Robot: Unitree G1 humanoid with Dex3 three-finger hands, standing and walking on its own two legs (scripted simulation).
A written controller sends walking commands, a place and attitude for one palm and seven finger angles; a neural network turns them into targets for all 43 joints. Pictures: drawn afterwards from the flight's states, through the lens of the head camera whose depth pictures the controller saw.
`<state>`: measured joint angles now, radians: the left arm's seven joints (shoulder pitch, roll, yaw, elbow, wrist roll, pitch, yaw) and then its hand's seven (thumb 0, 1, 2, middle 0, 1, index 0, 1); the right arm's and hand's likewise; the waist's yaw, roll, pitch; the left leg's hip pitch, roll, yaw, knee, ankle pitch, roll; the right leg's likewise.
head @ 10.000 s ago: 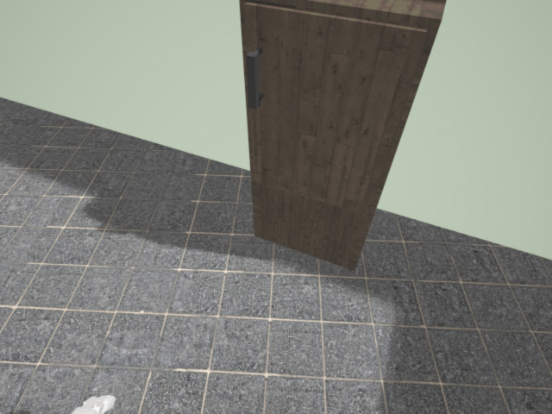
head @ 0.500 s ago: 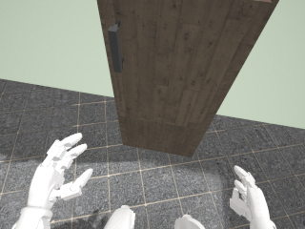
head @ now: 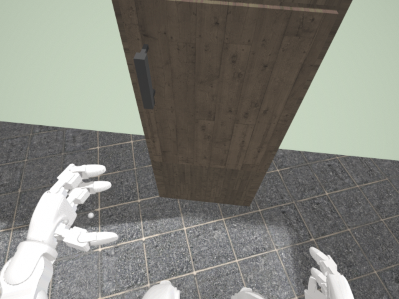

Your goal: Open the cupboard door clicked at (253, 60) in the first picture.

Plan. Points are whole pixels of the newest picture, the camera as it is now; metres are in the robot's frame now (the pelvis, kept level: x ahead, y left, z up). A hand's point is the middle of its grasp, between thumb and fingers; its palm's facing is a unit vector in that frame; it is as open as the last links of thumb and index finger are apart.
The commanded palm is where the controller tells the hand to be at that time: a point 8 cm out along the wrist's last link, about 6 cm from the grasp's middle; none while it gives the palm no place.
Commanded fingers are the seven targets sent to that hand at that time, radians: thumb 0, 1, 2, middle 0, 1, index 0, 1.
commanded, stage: raise the hand with hooked fingers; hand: left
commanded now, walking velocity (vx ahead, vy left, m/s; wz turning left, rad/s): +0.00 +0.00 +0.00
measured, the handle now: (147, 77) +0.59 +0.17 +0.09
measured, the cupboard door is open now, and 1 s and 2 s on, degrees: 0 0 0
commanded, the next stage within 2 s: move the hooked fingers beside the handle in 1.04 s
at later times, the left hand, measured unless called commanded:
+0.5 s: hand (64, 172) +0.30 +0.25 +0.11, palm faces -0.01 -1.00 -0.06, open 13.9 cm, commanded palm +0.27 +0.30 +0.11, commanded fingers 0.00 -0.50 0.30 -0.30 -1.20 -0.30 -1.20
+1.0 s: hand (71, 169) +0.30 +0.24 +0.11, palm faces -0.03 -1.00 -0.05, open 14.0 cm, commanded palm +0.28 +0.29 +0.11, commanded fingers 0.00 -0.50 0.30 -0.30 -1.20 -0.30 -1.20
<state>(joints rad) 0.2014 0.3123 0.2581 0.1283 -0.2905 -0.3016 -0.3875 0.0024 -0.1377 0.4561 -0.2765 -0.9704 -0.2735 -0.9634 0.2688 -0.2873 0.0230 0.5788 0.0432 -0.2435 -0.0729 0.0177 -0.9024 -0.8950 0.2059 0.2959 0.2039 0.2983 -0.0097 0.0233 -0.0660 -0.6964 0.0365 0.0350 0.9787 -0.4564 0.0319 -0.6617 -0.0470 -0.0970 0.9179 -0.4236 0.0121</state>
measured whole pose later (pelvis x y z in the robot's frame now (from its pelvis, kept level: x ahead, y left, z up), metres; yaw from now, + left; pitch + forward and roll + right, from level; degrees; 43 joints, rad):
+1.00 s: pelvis +0.01 -0.02 +0.03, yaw -1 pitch +6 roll -1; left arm -0.07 0.42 0.44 0.45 -0.35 -0.25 -0.56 -0.01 -0.50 0.30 -0.31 -1.20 -0.30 -1.20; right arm 0.29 -0.29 0.04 0.58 0.05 -0.21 -0.09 0.02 -0.90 -0.90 0.21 0.30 0.20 0.30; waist -0.01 0.03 -0.05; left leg -0.50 0.05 0.05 0.77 -0.38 0.00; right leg -0.49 -0.02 -0.09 0.74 -0.36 -0.02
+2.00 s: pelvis +0.01 -0.01 +0.02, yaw -2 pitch +13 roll -1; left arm -0.61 0.56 0.47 0.99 -0.22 -0.29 -0.54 -0.01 -0.50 0.30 -0.31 -1.20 -0.30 -1.20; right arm 0.34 -0.30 0.04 0.61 0.03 -0.08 -0.07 0.01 -0.90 -0.89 0.21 0.30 0.20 0.30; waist -0.09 0.00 -0.06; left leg -0.68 0.06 0.05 0.85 -0.40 0.01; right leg -0.66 -0.01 -0.07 0.81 -0.37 -0.01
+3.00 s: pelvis +0.02 +0.00 +0.00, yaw -5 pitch +23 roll -4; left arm -0.96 0.78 0.54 1.25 -0.06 -0.29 -0.49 -0.01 -0.50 0.30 -0.30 -1.20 -0.30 -1.20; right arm 0.45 -0.30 0.06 0.58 0.00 0.09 -0.03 0.01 -0.90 -0.89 0.21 0.30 0.20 0.30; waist -0.21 0.02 -0.06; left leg -0.90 0.09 0.06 0.95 -0.45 0.03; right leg -0.87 0.01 -0.06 0.85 -0.37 0.01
